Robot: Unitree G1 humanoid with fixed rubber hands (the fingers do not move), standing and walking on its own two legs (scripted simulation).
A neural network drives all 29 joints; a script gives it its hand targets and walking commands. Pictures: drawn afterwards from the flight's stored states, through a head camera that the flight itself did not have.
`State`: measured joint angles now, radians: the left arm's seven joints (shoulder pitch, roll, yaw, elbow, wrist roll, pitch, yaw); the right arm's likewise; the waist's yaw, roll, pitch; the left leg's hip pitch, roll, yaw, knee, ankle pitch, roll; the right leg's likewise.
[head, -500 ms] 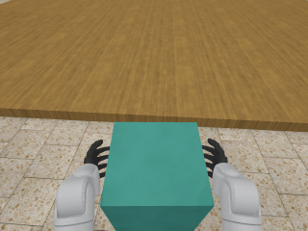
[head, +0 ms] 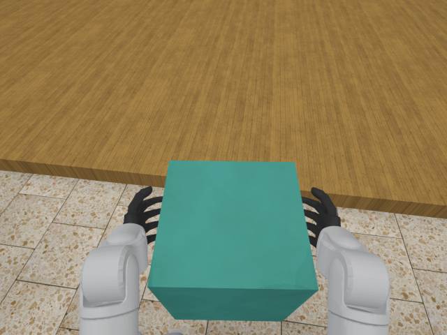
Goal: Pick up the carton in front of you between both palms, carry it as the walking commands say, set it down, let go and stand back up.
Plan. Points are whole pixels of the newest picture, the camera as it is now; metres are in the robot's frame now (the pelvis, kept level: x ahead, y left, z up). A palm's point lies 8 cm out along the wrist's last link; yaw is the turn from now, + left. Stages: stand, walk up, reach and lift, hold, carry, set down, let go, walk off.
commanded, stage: carry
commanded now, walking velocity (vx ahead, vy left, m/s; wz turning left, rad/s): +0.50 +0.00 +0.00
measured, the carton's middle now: (230, 247) +0.29 +0.01 +0.01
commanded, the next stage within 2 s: none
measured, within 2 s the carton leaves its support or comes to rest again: neither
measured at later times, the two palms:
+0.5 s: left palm (173, 109) +0.61 +0.16 +0.07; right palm (298, 114) +0.59 -0.14 +0.08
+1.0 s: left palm (207, 10) +1.03 +0.12 +0.15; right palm (301, 12) +1.03 -0.18 +0.15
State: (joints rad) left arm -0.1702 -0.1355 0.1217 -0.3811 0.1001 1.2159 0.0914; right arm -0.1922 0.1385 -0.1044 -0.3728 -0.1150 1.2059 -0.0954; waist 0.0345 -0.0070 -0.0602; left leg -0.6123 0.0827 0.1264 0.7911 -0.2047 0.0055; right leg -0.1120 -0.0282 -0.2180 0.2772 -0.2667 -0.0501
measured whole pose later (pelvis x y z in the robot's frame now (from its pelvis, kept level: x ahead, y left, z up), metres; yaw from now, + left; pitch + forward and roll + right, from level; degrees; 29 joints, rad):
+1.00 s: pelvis +0.65 -0.03 -0.01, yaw -2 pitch +5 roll +0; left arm -0.78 0.00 0.23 -0.08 0.04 1.34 0.15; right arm -0.80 -0.01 -0.25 -0.09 -0.07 1.34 -0.13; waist 0.04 0.02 0.04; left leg -0.71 0.09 0.06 0.90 -0.22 0.05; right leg -0.23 0.00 -0.19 0.42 -0.29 -0.08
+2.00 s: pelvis +1.37 -0.06 +0.09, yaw -1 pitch +3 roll +0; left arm -0.96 0.07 0.25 0.18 0.03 1.39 0.12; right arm -0.93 -0.03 -0.27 0.12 -0.10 1.39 -0.12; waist -0.03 0.02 -0.06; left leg -0.44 -0.07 0.14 0.54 -0.17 0.14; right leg -0.40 0.05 -0.01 1.22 -0.44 -0.05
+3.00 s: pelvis +1.97 -0.10 +0.11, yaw -4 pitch +4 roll +0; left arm -0.15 -0.13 0.11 -0.28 0.14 1.25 0.09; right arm -0.16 0.13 -0.10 -0.26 -0.12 1.22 -0.09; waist -0.03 -0.01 -0.16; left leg -0.21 0.04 0.23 0.35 -0.21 0.04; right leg -0.53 -0.10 -0.10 0.88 -0.30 0.00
